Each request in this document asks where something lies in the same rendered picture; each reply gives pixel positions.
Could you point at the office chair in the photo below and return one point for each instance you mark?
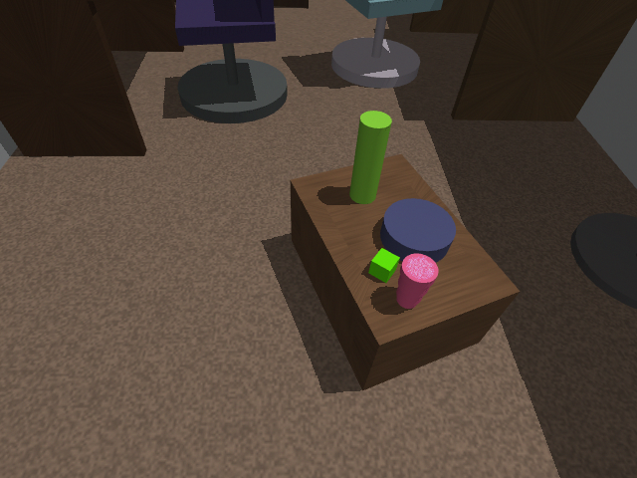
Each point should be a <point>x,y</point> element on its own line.
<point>229,90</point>
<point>377,62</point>

